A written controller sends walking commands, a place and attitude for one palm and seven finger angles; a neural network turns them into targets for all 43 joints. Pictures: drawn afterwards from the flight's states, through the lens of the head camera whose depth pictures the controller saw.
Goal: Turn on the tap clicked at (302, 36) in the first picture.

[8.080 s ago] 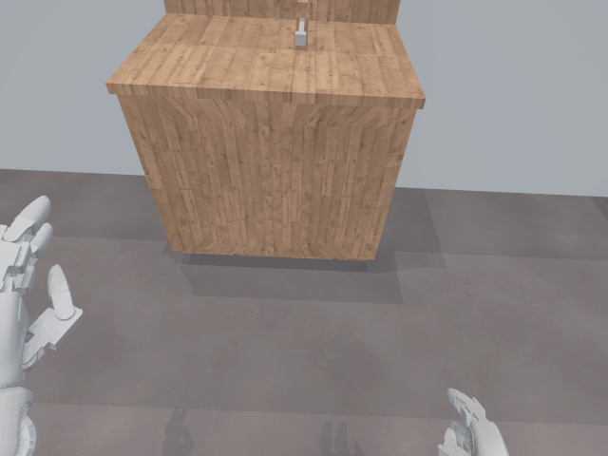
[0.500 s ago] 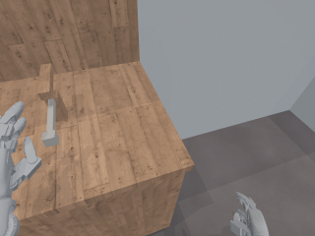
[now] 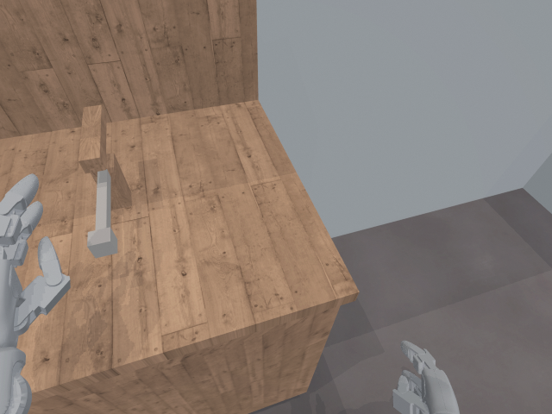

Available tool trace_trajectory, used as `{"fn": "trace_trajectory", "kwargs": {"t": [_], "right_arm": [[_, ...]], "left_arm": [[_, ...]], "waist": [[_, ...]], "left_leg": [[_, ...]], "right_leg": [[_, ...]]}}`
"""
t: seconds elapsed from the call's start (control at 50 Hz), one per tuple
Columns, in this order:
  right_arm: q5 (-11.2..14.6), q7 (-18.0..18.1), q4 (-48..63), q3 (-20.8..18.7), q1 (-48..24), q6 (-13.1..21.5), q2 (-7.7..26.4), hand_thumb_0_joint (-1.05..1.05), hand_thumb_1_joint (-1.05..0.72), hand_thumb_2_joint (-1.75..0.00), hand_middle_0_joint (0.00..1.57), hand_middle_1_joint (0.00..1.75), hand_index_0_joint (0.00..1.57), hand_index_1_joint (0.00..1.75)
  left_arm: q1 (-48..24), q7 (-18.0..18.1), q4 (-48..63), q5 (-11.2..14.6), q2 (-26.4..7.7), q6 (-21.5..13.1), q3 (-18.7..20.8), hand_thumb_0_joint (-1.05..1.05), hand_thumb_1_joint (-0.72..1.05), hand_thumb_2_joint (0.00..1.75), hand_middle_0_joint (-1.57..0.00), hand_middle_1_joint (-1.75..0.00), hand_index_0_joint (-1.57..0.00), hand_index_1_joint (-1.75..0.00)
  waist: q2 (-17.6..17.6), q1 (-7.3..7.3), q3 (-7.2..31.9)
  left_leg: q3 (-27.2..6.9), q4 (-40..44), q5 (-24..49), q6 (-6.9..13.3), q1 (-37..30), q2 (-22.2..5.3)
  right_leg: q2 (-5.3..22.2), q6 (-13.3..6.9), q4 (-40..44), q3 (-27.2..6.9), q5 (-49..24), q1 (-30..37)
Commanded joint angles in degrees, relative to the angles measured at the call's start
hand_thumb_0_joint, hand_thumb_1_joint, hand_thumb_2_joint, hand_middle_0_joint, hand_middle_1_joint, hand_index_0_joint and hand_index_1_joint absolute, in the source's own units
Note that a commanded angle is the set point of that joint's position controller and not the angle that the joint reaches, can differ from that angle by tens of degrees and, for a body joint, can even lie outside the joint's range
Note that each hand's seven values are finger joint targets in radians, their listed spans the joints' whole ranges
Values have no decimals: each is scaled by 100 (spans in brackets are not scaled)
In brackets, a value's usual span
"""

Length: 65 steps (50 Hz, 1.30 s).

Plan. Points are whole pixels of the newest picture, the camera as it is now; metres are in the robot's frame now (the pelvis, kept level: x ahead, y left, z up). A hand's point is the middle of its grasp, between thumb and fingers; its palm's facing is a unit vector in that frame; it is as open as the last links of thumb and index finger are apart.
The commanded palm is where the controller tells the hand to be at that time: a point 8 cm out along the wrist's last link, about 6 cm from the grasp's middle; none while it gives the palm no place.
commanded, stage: look again from close up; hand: left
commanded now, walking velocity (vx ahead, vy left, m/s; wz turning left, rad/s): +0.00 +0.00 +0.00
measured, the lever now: (102, 242) +0.30 +0.26 +0.10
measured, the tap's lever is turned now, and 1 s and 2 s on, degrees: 0 0 0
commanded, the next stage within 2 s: shuffle to correct the standing spot in 0.32 s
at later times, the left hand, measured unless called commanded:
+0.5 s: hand (50, 269) +0.23 +0.27 +0.15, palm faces +0.38 -0.83 -0.40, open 7.4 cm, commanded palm +0.16 +0.29 +0.17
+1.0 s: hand (80, 291) +0.21 +0.23 +0.15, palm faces +0.34 -0.85 -0.39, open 7.4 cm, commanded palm +0.14 +0.26 +0.17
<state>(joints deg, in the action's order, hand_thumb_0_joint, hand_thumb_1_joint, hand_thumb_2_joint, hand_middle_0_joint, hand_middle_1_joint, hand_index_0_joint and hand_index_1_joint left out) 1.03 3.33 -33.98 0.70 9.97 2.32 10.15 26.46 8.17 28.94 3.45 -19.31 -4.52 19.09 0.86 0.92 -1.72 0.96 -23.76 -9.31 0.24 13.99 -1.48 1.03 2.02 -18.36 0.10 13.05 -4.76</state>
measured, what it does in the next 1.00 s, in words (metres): stands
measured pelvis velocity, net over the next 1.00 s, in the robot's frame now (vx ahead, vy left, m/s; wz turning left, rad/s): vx -0.02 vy -0.02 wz -0.02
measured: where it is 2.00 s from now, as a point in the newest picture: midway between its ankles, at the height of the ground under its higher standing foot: outside the picture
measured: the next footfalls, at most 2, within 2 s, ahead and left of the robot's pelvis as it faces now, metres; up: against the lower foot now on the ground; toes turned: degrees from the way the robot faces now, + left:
none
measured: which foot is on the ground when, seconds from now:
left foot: down 0.00-1.00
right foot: down 0.00-1.00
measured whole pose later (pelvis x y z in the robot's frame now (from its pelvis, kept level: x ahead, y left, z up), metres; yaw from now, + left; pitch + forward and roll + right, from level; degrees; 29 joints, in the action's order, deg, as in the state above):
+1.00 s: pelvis -0.02 -0.02 -0.01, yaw -1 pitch +0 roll -2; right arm 0.5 0.9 -31.5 -1.0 10.3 5.7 10.5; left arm 24.1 4.5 30.3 3.5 -21.9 -9.6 22.5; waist -0.8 1.7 -5.8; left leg 0.3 -28.9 -10.0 -1.6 18.8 -4.8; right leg -2.2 0.2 -24.2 0.1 13.8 -10.2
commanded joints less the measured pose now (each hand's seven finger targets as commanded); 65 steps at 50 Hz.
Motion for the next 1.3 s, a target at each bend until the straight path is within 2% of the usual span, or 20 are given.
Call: {"fn": "trace_trajectory", "kwargs": {"t": [0.0,0.02,0.04,0.06,0.08,0.1,0.12,0.14,0.18,0.24,0.28,0.3,0.36,0.52,0.6,0.7,0.86,1.0,1.16,1.28], "right_arm": [[27,77,955,-280,-628,307,770,0,-90,-90,20,30,20,30],[26,78,963,-288,-624,304,780,0,-90,-90,20,30,20,30],[-259,52,1003,-413,44,613,1039,0,-90,-90,20,30,20,30],[-72,12,490,-121,-324,634,276,0,-90,-90,20,30,20,30],[-55,-31,821,-464,-91,755,878,0,-90,-90,20,30,20,30],[80,-161,849,-480,-273,770,820,0,-90,-90,20,30,20,30],[33,-267,992,-539,-178,775,989,0,-90,-90,20,30,20,30],[22,-335,1035,-497,-323,810,916,0,-90,-90,20,30,20,30],[7,-378,1116,-452,-428,848,869,0,-90,-90,20,30,20,30],[-25,-271,1161,-385,-513,798,848,0,-90,-90,20,30,20,30],[-39,-165,1159,-363,-507,778,828,0,-90,-90,20,30,20,30],[-36,-119,1113,-356,-601,756,848,0,-90,-90,20,30,20,30],[-42,-71,1106,-358,-459,791,824,0,-90,-90,20,30,20,30],[-50,-208,948,-399,-317,921,863,0,-90,-90,20,30,20,30],[-22,-269,1010,-387,-396,840,777,0,-90,-90,20,30,20,30],[-10,-271,1141,-387,-448,737,725,0,-90,-90,20,30,20,30],[-24,-189,1184,-444,-364,678,748,0,-90,-90,20,30,20,30],[7,-131,1168,-476,-375,635,745,0,-90,-90,20,30,20,30],[-17,-108,1207,-533,-270,613,788,0,-90,-90,20,30,20,30],[-16,-107,1178,-565,-152,620,816,0,-90,-90,20,30,20,30]], "left_arm": [[-423,105,1224,3,-902,-382,568,0,90,90,-20,-30,-20,-30],[-422,102,1210,1,-873,-387,555,0,90,90,-20,-30,-20,-30],[-6379,14,2186,-893,-5623,-1101,3855,0,90,90,-20,-30,-20,-30],[-3138,-216,-1142,-425,-1991,-933,1527,0,90,90,-20,-30,-20,-30],[-1653,-312,-1389,-285,-1343,-938,1047,0,90,90,-20,-30,-20,-30],[-1019,-324,-933,-101,-391,-909,105,0,90,90,-20,-30,-20,-30],[-1258,-292,259,-134,-797,-993,282,0,90,90,-20,-30,-20,-30],[-1104,-290,691,-134,-865,-1042,244,0,90,90,-20,-30,-20,-30],[-670,-271,1125,-137,-978,-1039,311,0,90,90,-20,-30,-20,-30],[-360,-142,1165,-97,-1335,-1047,874,0,90,90,-20,-30,-20,-30],[-481,-119,1106,-57,-1468,-1137,1154,0,90,90,-20,-30,-20,-30],[-659,-66,1239,-73,-1725,-1169,1390,0,90,90,-20,-30,-20,-30],[-801,-91,1220,-60,-1465,-1252,1216,0,90,90,-20,-30,-20,-30],[-767,-156,1221,-153,-941,-1090,606,0,90,90,-20,-30,-20,-30],[-657,-148,1237,-135,-1158,-995,875,0,90,90,-20,-30,-20,-30],[-597,-176,1490,-37,-1332,-981,1093,0,90,90,-20,-30,-20,-30],[-674,-258,1327,35,-1212,-916,908,0,90,90,-20,-30,-20,-30],[-492,-260,1245,55,-1308,-813,984,0,90,90,-20,-30,-20,-30],[-224,-291,1635,130,-1398,-876,1108,0,90,90,-20,-30,-20,-30],[-17,-342,1601,156,-1405,-873,1164,0,90,90,-20,-30,-20,-30]], "waist": [[330,-3,709],[321,5,660],[-1120,135,-447],[-1177,13,728],[-379,253,803],[751,186,1239],[844,139,1430],[601,179,1390],[146,179,1195],[-177,127,845],[-130,72,606],[181,66,570],[602,41,662],[588,25,912],[504,49,964],[580,46,878],[316,-6,574],[80,-13,576],[431,-5,718],[342,-18,807]], "left_leg": [[-204,451,187,9,-501,-193],[-194,448,121,21,-472,-206],[-202,-563,764,140,525,-457],[-132,-347,1226,155,-663,46],[110,-394,1372,47,-1053,-55],[178,-260,1594,94,-1226,-142],[39,-220,1856,120,-1132,-223],[-27,-219,1904,125,-1059,-254],[-72,-143,1387,92,-836,-224],[-119,6,303,82,-377,-191],[-179,113,-42,63,-265,-140],[-196,191,-142,65,-286,-173],[-267,297,-202,148,-238,-254],[-376,212,1347,123,-726,-583],[-327,102,1427,97,-665,-658],[-276,128,461,71,-394,-622],[-96,-13,-490,16,-341,-487],[18,-245,-212,17,-487,-399],[-93,-299,300,47,-284,-519],[-149,-415,619,69,-307,-641]], "right_leg": [[-95,-168,110,37,-938,-86],[-91,-165,116,22,-917,-114],[551,-246,587,-429,-1294,-1377],[567,-503,23,-492,-1595,-1140],[360,-405,62,-852,-2272,-1004],[351,-398,-421,-477,-2051,-534],[275,-347,-513,-397,-1745,-295],[217,-303,-508,-322,-1525,-294],[141,-258,-383,-294,-1101,-384],[159,-248,-223,-202,-551,-463],[127,-274,-132,-229,-272,-601],[89,-268,-160,-204,-176,-646],[38,-264,-290,-118,-360,-330],[-85,-151,-532,74,-815,-365],[-95,-130,-553,79,-758,-368],[-96,-152,-432,27,-537,-385],[-47,-187,-68,-155,-245,-820],[2,-199,-12,-208,-421,-1001],[-33,-186,-339,-47,-654,-720],[-28,-186,-467,-16,-801,-715]]}}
